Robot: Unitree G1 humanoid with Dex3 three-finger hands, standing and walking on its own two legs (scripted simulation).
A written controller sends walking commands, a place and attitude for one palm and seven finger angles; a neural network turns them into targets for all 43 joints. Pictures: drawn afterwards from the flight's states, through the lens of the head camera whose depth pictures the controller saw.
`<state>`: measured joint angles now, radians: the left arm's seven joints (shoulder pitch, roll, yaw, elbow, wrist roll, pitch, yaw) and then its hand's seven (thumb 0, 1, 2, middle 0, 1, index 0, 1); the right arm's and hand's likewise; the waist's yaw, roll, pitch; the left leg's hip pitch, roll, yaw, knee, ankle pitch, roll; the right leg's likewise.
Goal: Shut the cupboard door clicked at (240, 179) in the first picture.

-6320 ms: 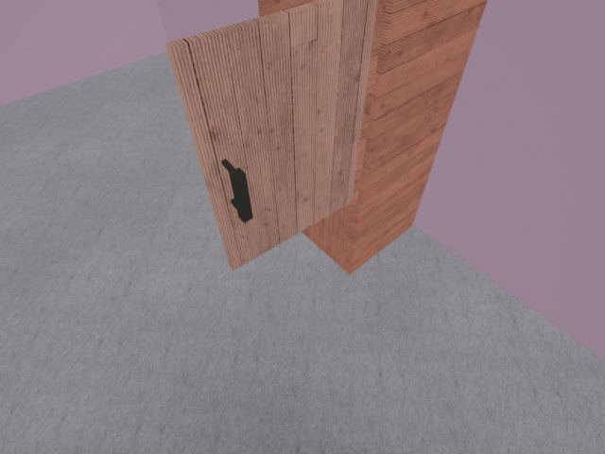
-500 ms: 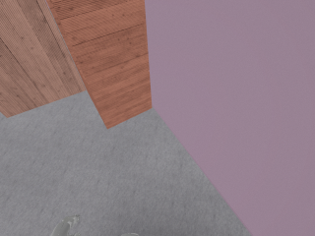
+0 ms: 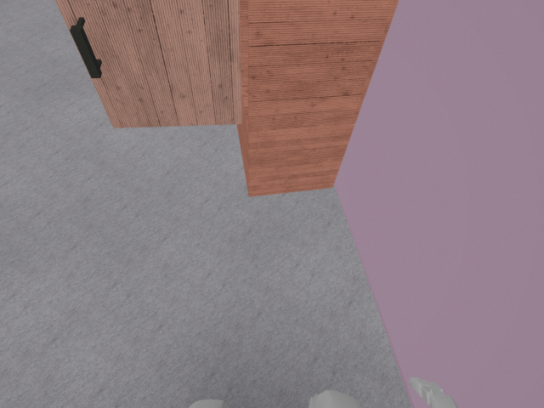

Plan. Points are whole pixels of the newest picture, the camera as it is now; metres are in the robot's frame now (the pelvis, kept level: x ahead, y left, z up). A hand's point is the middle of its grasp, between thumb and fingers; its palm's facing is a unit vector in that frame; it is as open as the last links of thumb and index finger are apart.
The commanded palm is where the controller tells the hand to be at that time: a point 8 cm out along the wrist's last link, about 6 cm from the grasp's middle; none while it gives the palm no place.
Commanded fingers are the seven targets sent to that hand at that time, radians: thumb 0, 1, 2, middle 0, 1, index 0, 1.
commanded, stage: turn to face it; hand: left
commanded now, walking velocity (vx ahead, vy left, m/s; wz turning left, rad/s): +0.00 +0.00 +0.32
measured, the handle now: (88, 48) +0.88 +0.54 -0.04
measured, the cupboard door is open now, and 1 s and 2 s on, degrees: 86 86 86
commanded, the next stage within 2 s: take the last steps up to it in 0.28 s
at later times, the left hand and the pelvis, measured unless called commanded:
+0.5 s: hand out of the picture +0.04 +0.14 -0.14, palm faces +0.18 -0.95 -0.24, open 7.3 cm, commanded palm none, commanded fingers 0.00 0.90 0.90 -0.20 -0.30 -0.20 -0.30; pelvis +0.02 -0.06 +0.01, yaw +10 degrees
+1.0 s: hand out of the picture +0.10 +0.23 -0.15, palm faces +0.29 -0.93 -0.22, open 7.4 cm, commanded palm none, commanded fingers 0.00 0.90 0.90 -0.20 -0.30 -0.20 -0.30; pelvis +0.10 +0.03 +0.01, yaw +16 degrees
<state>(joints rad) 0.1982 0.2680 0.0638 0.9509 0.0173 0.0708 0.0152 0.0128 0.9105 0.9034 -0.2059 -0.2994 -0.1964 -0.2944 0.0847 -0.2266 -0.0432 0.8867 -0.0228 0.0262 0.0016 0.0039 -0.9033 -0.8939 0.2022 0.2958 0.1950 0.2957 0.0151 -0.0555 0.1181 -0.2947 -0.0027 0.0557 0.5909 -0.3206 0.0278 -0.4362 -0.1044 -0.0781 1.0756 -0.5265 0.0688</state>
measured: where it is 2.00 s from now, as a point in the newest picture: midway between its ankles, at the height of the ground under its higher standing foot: (219, 312)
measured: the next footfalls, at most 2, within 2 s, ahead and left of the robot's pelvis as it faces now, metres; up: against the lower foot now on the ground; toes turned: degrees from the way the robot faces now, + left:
right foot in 0.26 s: +0.05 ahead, -0.15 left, +0.00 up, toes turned +0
left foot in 0.74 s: +0.05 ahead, +0.11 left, +0.00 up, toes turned +21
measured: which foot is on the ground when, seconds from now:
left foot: down 0.00-0.26, up 0.28-0.72, down 0.74-1.00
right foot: up 0.00-0.24, down 0.26-0.74, up 0.76-1.00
